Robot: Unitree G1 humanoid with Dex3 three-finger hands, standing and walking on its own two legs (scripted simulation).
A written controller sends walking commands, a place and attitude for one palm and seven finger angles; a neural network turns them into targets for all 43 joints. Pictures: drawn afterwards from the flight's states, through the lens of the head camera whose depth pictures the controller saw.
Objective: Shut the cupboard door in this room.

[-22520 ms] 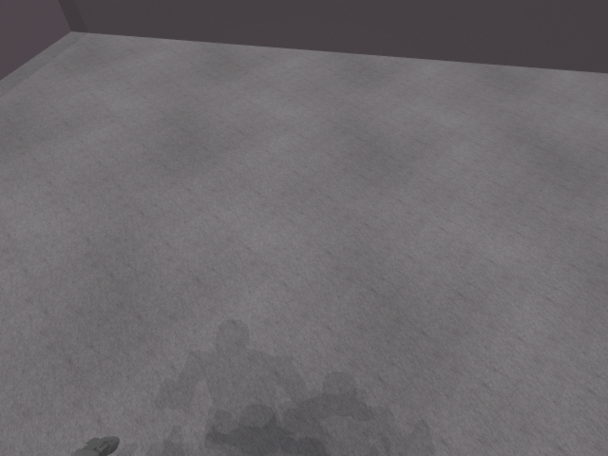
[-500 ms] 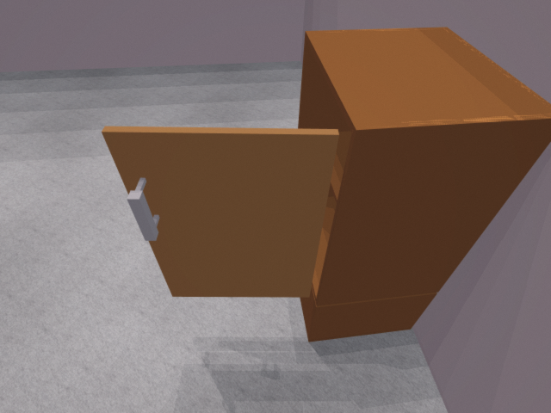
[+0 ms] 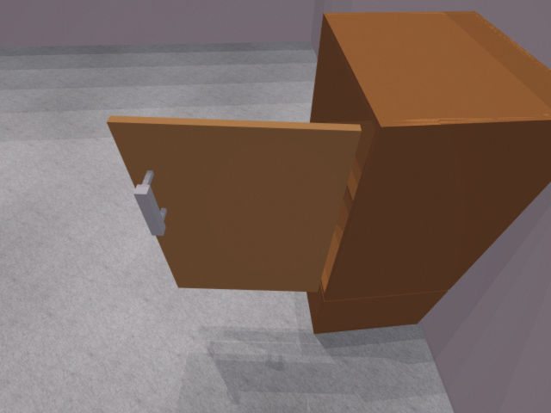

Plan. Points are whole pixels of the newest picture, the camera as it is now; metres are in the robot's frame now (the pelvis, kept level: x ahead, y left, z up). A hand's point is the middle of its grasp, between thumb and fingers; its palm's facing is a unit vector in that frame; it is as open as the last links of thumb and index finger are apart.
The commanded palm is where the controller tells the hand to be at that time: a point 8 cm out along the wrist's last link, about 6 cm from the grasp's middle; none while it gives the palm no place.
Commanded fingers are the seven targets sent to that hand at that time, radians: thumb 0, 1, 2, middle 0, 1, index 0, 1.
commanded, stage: come to a stop and stand still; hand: left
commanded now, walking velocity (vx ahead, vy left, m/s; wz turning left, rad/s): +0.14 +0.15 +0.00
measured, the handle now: (153, 203) +0.48 +0.27 -0.03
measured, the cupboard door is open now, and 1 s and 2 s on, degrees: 83 83 83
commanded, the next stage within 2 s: look again from close up in 1.20 s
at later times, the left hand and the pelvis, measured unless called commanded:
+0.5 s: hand out of the picture +0.09 +0.19 -0.17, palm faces +0.01 -0.97 -0.25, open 7.4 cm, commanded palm none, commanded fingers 0.00 0.90 0.90 -0.20 -0.30 -0.20 -0.30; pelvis +0.03 +0.01 +0.00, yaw +0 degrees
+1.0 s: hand out of the picture +0.01 +0.14 -0.16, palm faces +0.03 -0.98 -0.19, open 7.4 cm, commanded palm none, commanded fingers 0.00 0.90 0.90 -0.20 -0.30 -0.20 -0.30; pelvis +0.02 -0.03 +0.01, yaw +0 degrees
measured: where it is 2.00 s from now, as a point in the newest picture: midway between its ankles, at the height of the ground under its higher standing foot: outside the picture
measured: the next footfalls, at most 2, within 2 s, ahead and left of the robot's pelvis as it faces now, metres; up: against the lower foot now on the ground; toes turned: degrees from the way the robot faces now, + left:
right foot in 0.34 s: +0.08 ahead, -0.11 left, +0.00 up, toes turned -2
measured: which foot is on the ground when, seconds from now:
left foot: down 0.00-1.00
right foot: down 0.00-0.12, up 0.14-0.32, down 0.34-1.00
